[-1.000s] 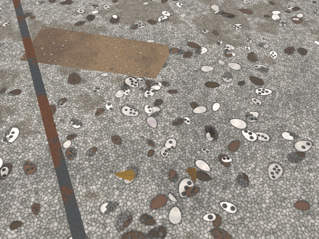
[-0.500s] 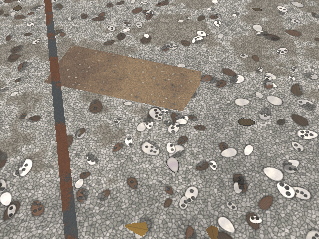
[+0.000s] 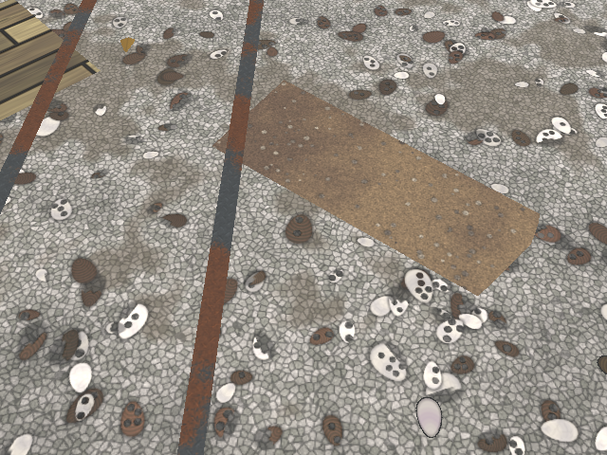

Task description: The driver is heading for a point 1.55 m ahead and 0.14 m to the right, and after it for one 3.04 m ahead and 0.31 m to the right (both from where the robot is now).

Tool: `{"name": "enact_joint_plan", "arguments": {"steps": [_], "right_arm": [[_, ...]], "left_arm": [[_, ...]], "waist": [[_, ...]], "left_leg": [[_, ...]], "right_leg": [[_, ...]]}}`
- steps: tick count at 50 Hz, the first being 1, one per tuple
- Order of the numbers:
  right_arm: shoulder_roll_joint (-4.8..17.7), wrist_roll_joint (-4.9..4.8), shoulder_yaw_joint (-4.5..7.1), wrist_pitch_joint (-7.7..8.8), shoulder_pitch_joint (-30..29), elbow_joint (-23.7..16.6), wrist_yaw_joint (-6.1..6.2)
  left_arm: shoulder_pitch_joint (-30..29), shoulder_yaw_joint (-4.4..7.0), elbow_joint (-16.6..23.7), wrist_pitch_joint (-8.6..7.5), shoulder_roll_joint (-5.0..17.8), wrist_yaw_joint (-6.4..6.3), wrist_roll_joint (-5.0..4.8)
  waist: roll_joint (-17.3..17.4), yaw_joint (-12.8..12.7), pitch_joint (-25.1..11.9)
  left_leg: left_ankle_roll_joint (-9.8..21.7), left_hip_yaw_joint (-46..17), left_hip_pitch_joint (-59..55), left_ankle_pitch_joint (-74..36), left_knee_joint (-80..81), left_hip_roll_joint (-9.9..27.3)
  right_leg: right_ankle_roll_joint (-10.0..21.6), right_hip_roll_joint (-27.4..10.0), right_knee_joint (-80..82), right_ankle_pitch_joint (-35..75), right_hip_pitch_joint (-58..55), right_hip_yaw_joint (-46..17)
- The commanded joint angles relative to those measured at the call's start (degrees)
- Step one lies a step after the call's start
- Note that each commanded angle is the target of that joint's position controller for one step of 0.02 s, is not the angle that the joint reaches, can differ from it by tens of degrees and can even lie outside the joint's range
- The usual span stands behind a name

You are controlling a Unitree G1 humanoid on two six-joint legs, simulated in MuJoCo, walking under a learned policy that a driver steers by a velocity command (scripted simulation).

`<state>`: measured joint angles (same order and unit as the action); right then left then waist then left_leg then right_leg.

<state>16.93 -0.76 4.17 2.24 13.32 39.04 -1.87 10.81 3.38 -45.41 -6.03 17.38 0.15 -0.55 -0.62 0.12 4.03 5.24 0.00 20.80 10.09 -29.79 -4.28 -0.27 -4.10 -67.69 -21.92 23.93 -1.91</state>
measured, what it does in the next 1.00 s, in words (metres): walks ahead: right foot, then left foot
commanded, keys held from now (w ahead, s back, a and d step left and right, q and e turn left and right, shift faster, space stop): w+q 0.06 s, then w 0.70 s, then w+e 0.24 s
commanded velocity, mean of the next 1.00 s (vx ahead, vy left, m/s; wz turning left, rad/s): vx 0.50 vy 0.00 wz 0.12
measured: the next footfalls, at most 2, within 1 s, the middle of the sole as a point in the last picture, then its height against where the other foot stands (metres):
right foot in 0.36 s outside the picture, level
left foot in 0.88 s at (249, 355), level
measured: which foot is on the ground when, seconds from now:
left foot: down 0.00-0.38, up 0.40-0.86, down 0.88-1.00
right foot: up 0.00-0.34, down 0.36-0.90, up 0.92-1.00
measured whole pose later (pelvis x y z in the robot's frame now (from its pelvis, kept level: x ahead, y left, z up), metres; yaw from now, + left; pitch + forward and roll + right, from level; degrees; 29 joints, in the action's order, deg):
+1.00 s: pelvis +0.56 +0.03 +0.00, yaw +3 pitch +2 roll +0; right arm 14.5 0.2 2.5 5.2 6.7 39.4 -1.2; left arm 20.8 2.5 -51.0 -3.2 17.0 0.0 -1.8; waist -1.5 -2.2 2.0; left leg 1.9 3.6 21.6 9.2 -28.8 -0.3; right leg 1.5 -0.7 -63.9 -24.7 18.8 -3.5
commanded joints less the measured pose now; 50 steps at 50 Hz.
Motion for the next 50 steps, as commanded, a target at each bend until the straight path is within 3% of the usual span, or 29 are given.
{"name": "enact_joint_plan", "arguments": {"steps": [1,4,8,12,15,16,17,18,19,20,21,22,23,24,25,27,29,33,37,40,42,43,44,45,46,47,48,49,50], "right_arm": [[7.1,0.56,1.83,1.34,-0.1,-4.7,0.81],[8.5,0.21,2.2,1.52,1.6,-3.8,1.96],[8.1,0.06,1.91,1.39,4.8,-1.7,2.61],[8.5,-0.26,1.95,1.37,8.2,0.8,2.43],[8.8,-0.09,2.14,0.82,8.4,1.9,2.63],[8.8,-0.1,2.16,0.55,7.8,2.0,2.63],[8.0,-0.02,1.82,0.33,7.1,1.8,2.62],[6.0,0.47,0.9,0.22,7.1,1.2,2.59],[2.4,0.32,-0.36,0.82,13.7,0.4,2.58],[2.7,-0.48,-0.65,1.46,14.7,0.6,2.59],[7.7,-1.37,0.54,1.77,9.2,0.1,2.48],[8.0,-1.18,0.55,1.93,4.2,-1.1,2.43],[7.3,-0.32,0.46,2.07,1.6,-1.8,2.3],[6.8,0.3,0.71,2.01,1.4,-1.7,2.24],[5.8,0.27,0.61,1.84,2.5,-1.2,2.1],[4.0,0.29,0.26,1.47,3.5,-0.7,2.07],[3.3,0.65,-0.08,1.44,0.4,-1.8,2.22],[1.5,0.56,-0.85,2.14,-6.7,-3.2,1.67],[1.0,-0.13,-1.21,2.81,-13.8,-5.1,0.52],[1.8,-0.2,-0.96,3.38,-16.9,-6.7,-0.41],[3.7,-0.02,-0.23,3.78,-13.6,-6.1,-0.53],[5.4,0.17,0.67,3.94,-7.9,-4.5,-0.24],[8.4,0.62,2.03,3.96,1.0,-2.1,0.37],[12.8,1.51,3.15,3.6,11.6,-0.8,1.23],[14.1,1.51,3.17,3.1,11.7,0.3,0.82],[8.0,1.0,1.83,2.87,10.4,-0.3,0.97],[6.1,0.67,1.1,2.93,6.9,-0.2,1.23],[5.1,0.87,0.71,3.09,3.3,-0.1,1.18],[3.7,1.07,0.39,3.35,0.7,0.2,1.0]], "left_arm": [[0.5,1.82,4.4,-0.47,6.6,-0.12,1.08],[-2.4,1.08,5.2,0.64,4.3,-0.23,1.42],[-10.0,-0.24,6.5,0.26,2.1,0.65,0.86],[-14.1,0.07,8.0,-0.5,4.0,1.63,0.1],[-12.3,0.64,8.0,-0.97,5.5,2.07,0.2],[-10.0,0.94,7.5,-1.12,5.9,2.04,0.22],[-4.7,1.78,5.9,-1.27,7.2,1.78,0.47],[3.3,2.64,4.3,-1.46,9.5,1.51,1.08],[10.8,3.95,3.2,-1.27,14.6,1.39,1.74],[14.2,3.59,1.0,-0.77,12.2,2.1,0.25],[11.1,2.32,1.6,-0.62,8.3,2.1,-0.64],[7.3,1.67,2.4,-0.16,6.7,1.85,-0.07],[4.6,1.11,2.6,0.14,5.5,1.78,0.51],[3.0,0.64,2.8,0.03,4.3,1.66,1.01],[2.3,0.43,2.7,-0.05,4.0,1.58,1.26],[3.0,0.53,2.0,-0.4,4.6,1.39,0.74],[4.1,0.94,1.1,-0.48,6.3,1.01,0.41],[6.8,1.06,-0.5,0.28,7.4,0.41,-0.14],[11.6,1.05,-2.9,1.19,8.0,0.18,-0.56],[13.6,1.23,-4.4,2.39,8.3,-0.16,-0.82],[12.7,1.69,-4.5,2.97,9.6,-0.54,-0.86],[11.2,1.78,-4.2,3.16,10.1,-0.65,-0.91],[10.4,1.21,-3.6,3.1,8.7,-0.65,-0.44],[10.4,-0.25,-1.5,2.82,4.6,-0.64,1.33],[18.9,-1.67,-1.5,1.75,-0.6,-0.24,-0.22],[14.7,0.02,-2.3,1.35,6.5,-0.15,-1.65],[9.5,0.85,-0.7,1.21,8.3,-0.11,-2.3],[7.2,0.82,-0.4,1.34,7.2,-0.36,-1.88],[6.5,1.1,-0.3,1.77,6.5,-0.44,-1.18]], "waist": [[3.7,-1.0,-7.6],[3.2,-0.7,-5.7],[5.3,3.1,-4.0],[5.6,4.8,-1.9],[7.0,3.4,-1.4],[7.5,2.0,-2.1],[6.8,-0.9,-5.0],[4.3,-4.3,-12.2],[-8.1,-3.9,-21.8],[-17.1,-4.5,-23.3],[-9.5,-5.4,-14.4],[-5.2,-4.8,-9.1],[-3.0,-3.5,-4.8],[-3.6,-2.0,-3.8],[-4.7,-1.0,-3.8],[-5.1,-0.3,-4.2],[-3.7,-0.8,-3.3],[-3.0,-3.1,-2.4],[-2.7,-5.7,-0.6],[-2.9,-5.3,0.4],[-4.0,-2.5,-1.5],[-4.2,1.1,-5.0],[-3.4,5.4,-11.6],[4.4,8.7,-21.6],[19.6,4.0,-28.7],[11.8,6.4,-22.9],[9.1,6.0,-14.3],[5.3,4.2,-10.2],[5.2,2.6,-7.0]], "left_leg": [[11.7,-21.1,-13.4,-11.5,16.3,14.4],[11.2,-15.9,-9.0,-14.9,17.4,12.6],[7.7,-11.6,-7.1,-8.1,17.7,10.2],[7.3,-14.9,-12.3,-4.6,15.4,13.7],[6.1,-17.5,-17.4,-9.0,12.1,16.5],[5.5,-17.4,-18.2,-13.6,9.7,16.3],[4.3,-15.7,-18.1,-21.8,3.7,13.7],[2.5,-12.7,-13.8,-21.4,-8.4,10.4],[-2.0,-7.5,4.2,-3.8,-29.1,2.6],[-3.7,-8.5,17.4,22.7,-40.2,-1.0],[-3.1,-10.5,23.3,20.0,-44.5,2.5],[-2.7,-8.0,23.6,15.3,-43.7,5.4],[-2.9,-6.5,22.6,11.5,-40.2,7.4],[-3.0,-6.4,20.0,8.5,-36.5,9.4],[-3.3,-5.9,17.3,6.8,-34.7,10.1],[-4.3,-4.6,16.2,5.1,-31.6,10.6],[-5.5,-3.9,18.6,1.1,-26.0,11.1],[-6.2,-2.0,16.8,-11.2,-11.5,10.1],[-5.7,-0.6,14.9,-15.8,-3.0,8.2],[-4.1,-1.4,15.4,-11.0,0.6,7.3],[-2.9,-1.0,9.3,-6.9,2.5,5.7],[-1.6,0.3,0.4,-7.3,4.3,4.4],[0.4,-0.8,-14.6,-9.5,3.0,6.3],[3.8,-13.6,-32.8,-11.2,0.1,18.6],[11.6,-37.5,-46.5,1.0,6.7,29.5],[9.3,-36.3,-41.5,8.7,10.2,27.2],[7.1,-27.2,-33.8,7.5,11.8,25.3],[6.1,-21.6,-26.2,2.8,13.9,23.0],[5.7,-16.8,-20.6,-0.7,16.1,21.0]], "right_leg": [[-1.0,-2.7,4.4,5.1,11.5,-2.4],[-3.5,-1.6,13.9,11.7,11.3,-1.0],[-3.9,0.6,30.8,27.3,6.5,-0.1],[-1.8,1.2,36.8,27.7,7.0,-1.0],[0.8,1.6,38.9,21.0,6.2,-0.9],[1.9,2.3,40.0,19.0,3.1,0.3],[3.5,3.7,41.8,19.0,-4.1,1.8],[6.4,-0.8,39.9,20.5,-17.2,-2.3],[14.5,-13.0,40.5,14.8,-38.9,-22.6],[18.4,-18.0,50.5,-1.6,-44.3,-41.9],[15.8,-16.9,52.5,-9.9,-38.3,-38.3],[13.6,-14.7,52.9,-7.2,-31.2,-30.6],[13.2,-12.3,54.4,-1.2,-24.2,-25.0],[12.6,-10.4,55.6,3.9,-20.2,-21.3],[12.3,-8.9,56.7,7.9,-17.8,-18.5],[13.1,-7.9,58.2,14.6,-16.2,-14.3],[13.9,-8.0,59.6,20.8,-16.5,-11.3],[11.9,-5.5,60.0,26.1,-17.4,-4.8],[11.4,-6.8,59.1,25.6,-20.6,-3.9],[10.8,-9.5,55.5,29.5,-26.0,-6.1],[9.8,-9.9,51.0,37.3,-27.3,-7.2],[8.7,-8.4,45.2,44.9,-25.8,-6.1],[7.0,-5.2,34.8,44.3,-20.0,-4.3],[4.7,-0.3,16.2,24.4,-7.3,-1.7],[2.2,7.0,0.1,-12.0,11.7,-2.7],[2.2,3.6,-5.0,-10.9,16.9,-6.7],[2.3,1.4,-5.0,-5.3,19.2,-5.2],[1.8,-0.8,-3.3,-0.7,17.3,-4.2],[1.4,-2.1,-0.8,2.3,15.5,-4.2]]}}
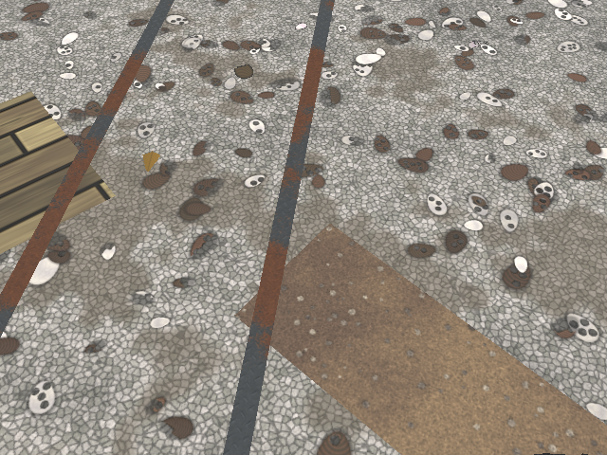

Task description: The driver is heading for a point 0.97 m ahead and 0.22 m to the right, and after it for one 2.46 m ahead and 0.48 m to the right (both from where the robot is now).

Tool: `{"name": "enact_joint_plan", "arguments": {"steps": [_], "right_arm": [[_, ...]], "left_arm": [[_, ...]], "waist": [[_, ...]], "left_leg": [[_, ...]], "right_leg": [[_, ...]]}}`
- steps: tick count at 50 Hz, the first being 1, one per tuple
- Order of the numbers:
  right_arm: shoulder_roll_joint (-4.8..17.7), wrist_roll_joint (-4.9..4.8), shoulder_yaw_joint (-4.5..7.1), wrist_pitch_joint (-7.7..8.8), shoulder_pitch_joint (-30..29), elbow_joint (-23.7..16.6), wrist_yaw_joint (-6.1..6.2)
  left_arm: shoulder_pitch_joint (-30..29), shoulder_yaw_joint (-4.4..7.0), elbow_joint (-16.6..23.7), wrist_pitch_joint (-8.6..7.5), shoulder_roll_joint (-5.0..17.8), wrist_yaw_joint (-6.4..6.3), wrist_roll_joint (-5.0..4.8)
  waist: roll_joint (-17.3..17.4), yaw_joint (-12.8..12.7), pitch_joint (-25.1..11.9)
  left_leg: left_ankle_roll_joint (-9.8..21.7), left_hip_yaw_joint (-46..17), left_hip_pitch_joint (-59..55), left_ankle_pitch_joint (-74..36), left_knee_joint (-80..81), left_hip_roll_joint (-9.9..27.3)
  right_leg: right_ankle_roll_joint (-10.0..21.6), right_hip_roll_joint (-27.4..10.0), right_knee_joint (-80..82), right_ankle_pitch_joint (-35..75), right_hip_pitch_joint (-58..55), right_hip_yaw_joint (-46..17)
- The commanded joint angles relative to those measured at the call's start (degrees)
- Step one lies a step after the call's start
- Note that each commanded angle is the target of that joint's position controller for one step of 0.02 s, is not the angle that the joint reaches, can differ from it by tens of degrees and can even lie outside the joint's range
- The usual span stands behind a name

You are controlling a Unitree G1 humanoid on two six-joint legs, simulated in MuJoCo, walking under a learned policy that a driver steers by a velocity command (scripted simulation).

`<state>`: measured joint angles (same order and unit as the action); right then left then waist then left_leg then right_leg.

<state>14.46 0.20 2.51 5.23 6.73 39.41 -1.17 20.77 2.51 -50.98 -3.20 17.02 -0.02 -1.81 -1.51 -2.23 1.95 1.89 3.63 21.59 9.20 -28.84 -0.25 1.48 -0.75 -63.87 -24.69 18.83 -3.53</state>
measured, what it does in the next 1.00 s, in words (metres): walks ahead, turning right: right foot, then left foot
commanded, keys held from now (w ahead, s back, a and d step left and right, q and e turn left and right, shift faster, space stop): w+e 0.58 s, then w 0.18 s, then w+q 0.24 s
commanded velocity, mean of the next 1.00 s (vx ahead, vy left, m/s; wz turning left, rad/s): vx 0.50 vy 0.00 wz -0.35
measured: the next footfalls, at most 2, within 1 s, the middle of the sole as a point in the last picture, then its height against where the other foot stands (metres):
right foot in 0.42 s outside the picture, level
left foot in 0.92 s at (365, 346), level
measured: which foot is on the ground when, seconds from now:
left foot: down 0.00-0.40, up 0.42-0.90, down 0.92-1.00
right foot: up 0.00-0.40, down 0.42-0.96, up 0.98-1.00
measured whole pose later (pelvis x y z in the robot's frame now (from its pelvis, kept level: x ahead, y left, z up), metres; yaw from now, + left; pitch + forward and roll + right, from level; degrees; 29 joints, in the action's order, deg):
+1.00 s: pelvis +0.56 -0.13 -0.01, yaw -21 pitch +2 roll +0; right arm 16.4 -1.0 2.8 5.9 6.4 43.2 -2.9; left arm 19.3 3.3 -46.0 -2.8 17.1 -0.6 -0.1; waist -0.8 -1.6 1.5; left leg 4.3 1.3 25.9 8.0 -31.6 -3.5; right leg 1.9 3.1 -55.3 -26.8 9.9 -4.4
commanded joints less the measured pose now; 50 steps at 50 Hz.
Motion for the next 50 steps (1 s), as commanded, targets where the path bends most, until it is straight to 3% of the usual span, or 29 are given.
{"name": "enact_joint_plan", "arguments": {"steps": [1,3,5,9,13,16,18,19,20,21,22,23,24,25,26,27,30,35,38,41,44,45,46,47,48,49,50], "right_arm": [[5.6,0.57,1.98,0.79,5.8,0.2,0.25],[5.4,0.46,2.21,1.57,4.2,1.2,0.22],[6.6,0.59,2.72,1.96,4.0,2.4,0.51],[8.6,0.66,3.32,1.47,4.9,4.1,1.34],[10.7,-0.25,4.0,0.37,8.3,6.0,1.83],[12.1,-1.28,4.59,-0.99,9.8,7.2,1.9],[13.7,-1.8,5.06,-1.85,8.8,7.1,2.16],[14.3,-2.03,5.2,-2.39,8.0,6.9,2.28],[13.7,-2.24,4.86,-2.74,7.1,6.6,2.39],[11.1,-0.71,3.74,-2.37,8.5,5.6,2.54],[2.7,1.24,1.08,-0.72,13.8,2.5,1.7],[7.7,-1.07,1.69,1.47,7.2,2.1,0.92],[10.1,-3.02,2.33,2.61,2.1,0.6,0.55],[9.5,-2.22,2.1,3.19,1.7,0.8,0.93],[9.8,-0.61,2.45,3.16,2.0,1.5,1.36],[10.1,-0.09,2.78,2.58,3.1,1.9,1.34],[8.2,0.56,2.54,0.79,3.8,1.9,1.26],[4.9,0.28,0.99,0.61,-5.1,0.0,0.53],[5.4,-0.53,0.85,1.11,-9.7,-1.2,-0.21],[6.6,-0.76,0.94,1.55,-11.4,-2.0,-1.06],[7.7,-1.02,1.24,1.65,-8.6,-1.7,-1.75],[8.8,-0.96,1.85,1.61,-4.5,-0.6,-1.7],[10.6,-0.74,2.91,1.52,2.9,1.6,-1.5],[13.4,-0.37,3.64,1.29,12.0,3.2,-1.3],[18.0,-0.51,4.94,0.93,16.3,4.0,-1.51],[13.1,-2.04,3.72,0.75,16.7,4.5,-1.78],[10.9,-1.86,3.03,0.5,12.9,3.4,-1.4]], "left_arm": [[-1.9,2.0,5.0,-0.32,5.5,-0.2,0.01],[-1.3,1.81,5.1,1.04,3.2,-0.19,-0.15],[-3.5,1.88,6.6,1.86,2.7,-0.29,0.22],[-8.9,1.5,8.6,1.41,1.8,0.91,0.53],[-16.9,0.88,11.8,1.16,1.2,2.35,0.69],[-19.6,1.21,14.2,1.36,2.2,3.15,0.69],[-17.2,2.18,14.7,1.69,4.0,3.35,0.77],[-12.2,3.2,13.9,1.89,5.6,3.27,0.64],[-3.3,4.96,11.6,2.03,8.4,2.75,0.43],[5.7,7.1,9.5,2.67,13.9,1.51,0.23],[2.7,7.52,10.3,1.98,19.5,1.38,-0.15],[3.9,5.96,12.1,1.0,14.1,1.82,0.34],[1.8,5.04,11.8,0.08,11.0,1.98,0.84],[-1.6,4.55,12.1,-0.35,9.5,1.91,0.7],[-5.4,3.93,12.8,-0.35,7.5,1.72,0.78],[-7.4,3.42,13.9,-0.41,6.3,1.39,1.55],[-7.2,3.55,14.1,-0.71,7.1,0.53,1.38],[-3.0,3.44,11.7,-0.64,7.5,-0.65,1.15],[0.1,3.45,9.9,-0.72,8.1,-0.51,0.96],[1.9,3.5,8.2,-0.41,8.3,-0.6,1.13],[1.4,3.77,7.3,0.22,9.0,-0.94,1.35],[0.3,3.83,7.4,0.43,9.4,-1.07,1.47],[-0.7,3.49,7.7,0.74,8.9,-1.23,1.69],[-0.7,2.66,8.9,0.82,7.5,-1.57,2.58],[6.2,1.25,10.0,-0.24,2.5,-0.92,2.62],[3.6,1.2,10.0,-1.5,5.0,-0.47,2.22],[-2.7,1.88,11.7,-2.56,7.8,0.12,0.5]], "waist": [[7.5,3.1,-4.0],[7.1,1.6,-2.4],[5.8,1.2,-0.6],[4.5,2.6,0.8],[3.1,5.7,2.9],[3.8,5.6,3.4],[5.6,3.2,0.5],[6.2,0.2,-2.6],[5.0,-4.8,-7.1],[-1.8,-7.8,-12.4],[-15.4,0.1,-17.4],[-7.2,-4.7,-21.9],[-4.6,-4.9,-13.5],[-0.2,-2.4,-9.3],[0.8,0.0,-6.3],[-0.5,1.9,-5.6],[-0.2,3.2,-4.5],[-2.2,-0.6,-1.8],[-2.7,-2.8,0.1],[-3.0,-3.4,1.3],[-4.0,-1.3,0.2],[-4.5,1.0,-2.7],[-3.3,5.0,-7.7],[1.2,8.4,-15.1],[16.2,5.2,-21.0],[14.4,7.0,-20.6],[10.1,7.5,-11.9]], "left_leg": [[8.7,-16.7,-17.4,-1.9,17.2,15.9],[9.3,-11.6,-13.4,-5.8,20.2,15.4],[9.6,-7.7,-12.4,-9.3,21.6,15.7],[8.5,0.7,-14.2,-12.6,22.3,13.9],[7.6,4.8,-19.1,-13.5,21.8,15.4],[6.2,6.4,-25.6,-19.7,17.9,17.2],[4.9,8.0,-27.7,-37.6,10.4,17.2],[4.0,9.0,-27.2,-45.5,2.6,16.5],[2.1,10.6,-22.8,-45.6,-9.4,14.2],[-0.8,10.9,-8.7,-27.2,-27.5,11.5],[-4.2,3.5,16.5,24.3,-46.2,-1.0],[-2.9,-8.5,22.6,25.1,-51.0,-0.7],[-1.4,-8.4,26.7,19.3,-49.4,1.9],[-0.7,-8.5,24.3,14.3,-44.5,4.4],[-1.1,-8.4,20.3,11.4,-39.5,6.1],[-1.5,-8.9,16.2,9.3,-37.1,7.1],[-4.0,-7.3,13.4,5.5,-30.1,6.7],[-5.5,-5.3,10.3,-14.0,-9.6,4.5],[-4.5,-5.3,9.3,-18.5,-3.7,3.4],[-1.8,-5.3,14.5,-14.2,-0.7,3.5],[1.5,-3.8,12.3,-6.4,0.3,2.1],[2.9,-1.9,6.2,-5.1,0.6,0.0],[4.8,-1.0,-4.4,-7.1,1.4,-1.5],[8.3,-11.1,-20.3,-9.9,-0.1,5.7],[18.6,-38.8,-40.3,0.6,4.2,17.8],[18.4,-49.2,-43.3,12.4,11.5,18.7],[15.8,-42.4,-36.6,14.8,12.7,17.6]], "right_leg": [[-0.7,-6.7,-3.6,7.3,17.3,-2.8],[-1.5,-7.4,-2.3,8.8,15.9,-2.3],[-2.1,-7.8,0.6,12.4,18.5,-2.7],[-2.2,-7.3,13.7,24.4,19.0,-1.0],[-0.7,-6.1,23.5,27.2,18.9,3.0],[1.5,-4.9,26.7,21.6,19.7,5.0],[3.7,-1.4,27.0,15.4,13.9,8.3],[5.2,1.1,27.4,13.3,7.2,9.9],[7.3,3.9,31.0,16.2,-5.6,10.4],[10.7,-2.1,32.7,16.9,-22.9,-1.3],[21.9,-15.6,39.6,5.8,-39.8,-34.7],[22.3,-18.2,47.5,-0.4,-41.5,-43.6],[19.4,-16.9,48.4,3.9,-36.0,-35.7],[17.3,-14.4,47.9,9.7,-27.9,-28.9],[15.9,-12.1,48.2,16.5,-20.4,-23.2],[15.5,-10.7,49.3,21.2,-15.7,-20.3],[15.8,-8.9,51.4,29.9,-9.6,-14.9],[11.5,-4.8,52.2,28.0,-6.4,-6.9],[11.0,-6.7,52.3,22.6,-8.4,-8.6],[10.7,-10.6,49.6,26.0,-17.7,-9.7],[8.8,-12.2,45.1,39.9,-23.5,-7.9],[7.9,-11.2,40.4,51.0,-23.8,-6.1],[6.5,-8.5,31.2,58.5,-22.2,-3.1],[4.5,-5.9,16.3,47.9,-12.7,-0.9],[-0.8,4.4,-5.2,11.5,11.1,2.1],[-0.7,4.5,-10.1,-6.1,20.5,-3.8],[0.0,1.4,-11.2,-2.0,25.0,-4.5]]}}
Keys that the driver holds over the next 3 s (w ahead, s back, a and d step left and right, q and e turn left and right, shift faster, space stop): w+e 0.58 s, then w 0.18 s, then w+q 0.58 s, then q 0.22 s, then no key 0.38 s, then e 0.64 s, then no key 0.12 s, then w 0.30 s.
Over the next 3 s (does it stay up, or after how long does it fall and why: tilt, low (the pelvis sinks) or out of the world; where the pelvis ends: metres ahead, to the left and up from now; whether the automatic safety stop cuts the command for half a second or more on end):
stays up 0.95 -0.25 0.02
